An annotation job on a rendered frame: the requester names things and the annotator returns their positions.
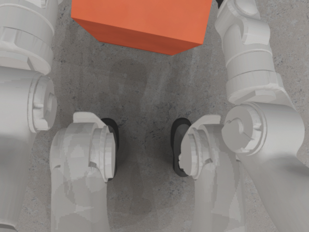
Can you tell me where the left robot thigh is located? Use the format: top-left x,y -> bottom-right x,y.
51,122 -> 115,232

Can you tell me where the carton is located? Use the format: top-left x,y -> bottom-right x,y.
71,0 -> 212,56

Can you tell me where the robot right upper arm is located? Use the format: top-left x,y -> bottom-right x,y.
222,101 -> 309,232

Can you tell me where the right robot forearm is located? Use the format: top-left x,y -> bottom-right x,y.
214,0 -> 297,111

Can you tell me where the left robot forearm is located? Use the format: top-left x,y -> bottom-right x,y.
0,0 -> 63,75

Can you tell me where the right robot shin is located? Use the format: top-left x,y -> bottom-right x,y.
179,114 -> 239,174

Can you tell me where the robot left upper arm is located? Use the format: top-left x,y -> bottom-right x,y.
0,66 -> 57,232

